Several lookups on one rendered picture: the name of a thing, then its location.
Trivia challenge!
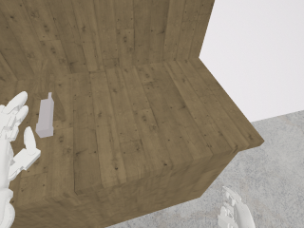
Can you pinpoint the tap lever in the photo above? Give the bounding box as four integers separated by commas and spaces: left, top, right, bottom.
35, 92, 54, 138

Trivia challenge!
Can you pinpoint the left robot forearm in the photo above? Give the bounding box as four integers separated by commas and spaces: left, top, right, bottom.
0, 188, 15, 228

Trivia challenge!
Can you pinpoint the right robot hand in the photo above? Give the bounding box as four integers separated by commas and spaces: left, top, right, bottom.
218, 186, 256, 228

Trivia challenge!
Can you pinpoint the left robot hand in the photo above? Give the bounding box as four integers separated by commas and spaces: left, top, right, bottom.
0, 91, 41, 189

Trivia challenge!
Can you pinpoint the counter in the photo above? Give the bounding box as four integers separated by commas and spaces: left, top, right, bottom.
0, 0, 265, 228

